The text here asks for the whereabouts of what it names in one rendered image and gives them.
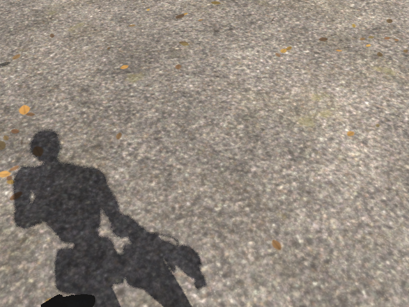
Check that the robot left hand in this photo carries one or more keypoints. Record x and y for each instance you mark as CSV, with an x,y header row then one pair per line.
x,y
83,300

